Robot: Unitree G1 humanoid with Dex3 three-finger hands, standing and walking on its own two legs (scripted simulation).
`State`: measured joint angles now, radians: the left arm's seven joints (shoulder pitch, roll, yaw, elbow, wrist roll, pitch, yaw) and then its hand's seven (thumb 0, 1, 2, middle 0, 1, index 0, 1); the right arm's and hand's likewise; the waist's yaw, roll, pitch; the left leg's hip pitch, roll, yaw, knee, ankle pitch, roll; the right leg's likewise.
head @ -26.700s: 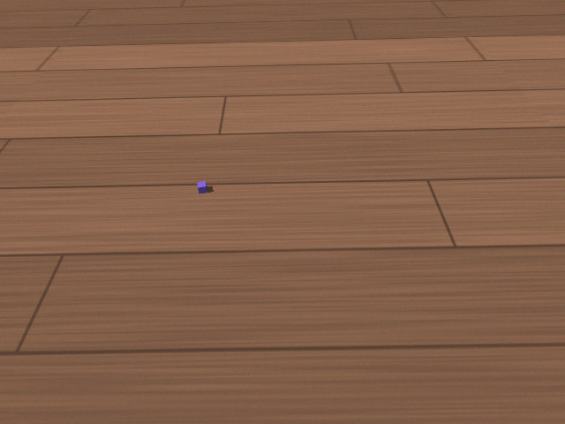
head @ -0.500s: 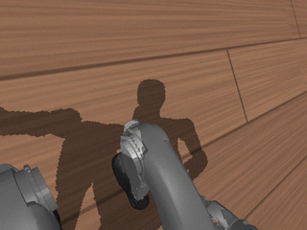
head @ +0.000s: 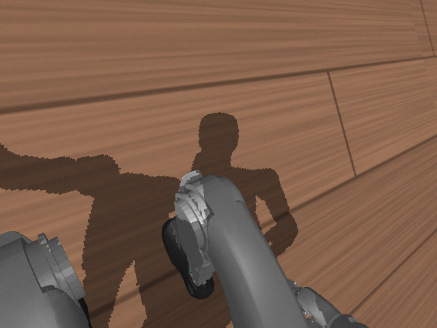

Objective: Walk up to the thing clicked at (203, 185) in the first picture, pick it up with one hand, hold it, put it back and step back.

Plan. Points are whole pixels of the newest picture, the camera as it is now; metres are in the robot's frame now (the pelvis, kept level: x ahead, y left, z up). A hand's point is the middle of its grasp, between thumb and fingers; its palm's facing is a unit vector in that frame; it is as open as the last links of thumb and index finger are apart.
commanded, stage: settle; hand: left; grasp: from above
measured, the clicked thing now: out of the picture +0.45 +0.35 -0.29
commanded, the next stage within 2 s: lift in 0.68 s
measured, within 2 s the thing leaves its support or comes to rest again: leaves its support in 0.12 s
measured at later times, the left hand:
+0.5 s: hand out of the picture +0.44 +0.36 -0.18, palm faces -0.41 -0.15 -0.90, open 6.6 cm
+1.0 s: hand out of the picture +0.42 +0.35 -0.12, palm faces -0.42 -0.16 -0.89, open 6.5 cm
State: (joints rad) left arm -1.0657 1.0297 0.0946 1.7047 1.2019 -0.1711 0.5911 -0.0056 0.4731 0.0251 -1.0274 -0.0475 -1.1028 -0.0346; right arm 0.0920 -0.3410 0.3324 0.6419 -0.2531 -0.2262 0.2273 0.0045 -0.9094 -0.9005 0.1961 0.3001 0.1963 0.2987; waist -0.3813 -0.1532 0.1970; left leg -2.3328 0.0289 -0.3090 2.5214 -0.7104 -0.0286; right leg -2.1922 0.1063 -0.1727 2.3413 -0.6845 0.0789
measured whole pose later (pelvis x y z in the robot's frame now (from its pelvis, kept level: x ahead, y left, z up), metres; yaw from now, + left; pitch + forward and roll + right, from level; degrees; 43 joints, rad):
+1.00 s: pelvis +0.00 -0.01 +0.03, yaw +7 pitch +34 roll -10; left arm -0.92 0.74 0.06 1.25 1.14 -0.07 0.22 -0.01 0.48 0.00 -1.02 -0.07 -1.12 -0.02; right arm 0.19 -0.30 0.09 0.66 -0.10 0.00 0.13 0.01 -0.91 -0.90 0.20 0.30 0.20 0.30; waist -0.24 0.01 -0.05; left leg -2.31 0.01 -0.18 2.35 -0.64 -0.02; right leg -2.20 0.05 -0.08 2.27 -0.68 0.05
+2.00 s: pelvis +0.02 +0.00 +0.32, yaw +15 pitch +20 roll -4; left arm -0.36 0.47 -0.13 0.76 0.97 0.03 0.10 -0.05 0.53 0.02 -0.99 -0.10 -1.16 -0.09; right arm 0.20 -0.24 -0.02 0.72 0.04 0.01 -0.05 0.01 -0.89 -0.90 0.20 0.30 0.20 0.30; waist -0.07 0.05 -0.16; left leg -1.21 0.04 -0.05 1.37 -0.51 0.00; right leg -1.15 0.01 -0.01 1.32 -0.53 0.04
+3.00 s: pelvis +0.09 +0.02 +0.44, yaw +15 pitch +6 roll +0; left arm -0.31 0.37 -0.20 0.81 0.99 0.06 0.10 -0.10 0.57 0.00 -1.03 -0.04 -1.21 -0.06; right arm 0.23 -0.26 -0.06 0.74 0.04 0.03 -0.03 0.01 -0.89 -0.89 0.20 0.30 0.20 0.30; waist -0.03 0.04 -0.06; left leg -0.44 0.02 0.02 0.65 -0.32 0.00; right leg -0.41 -0.01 0.03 0.63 -0.33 0.03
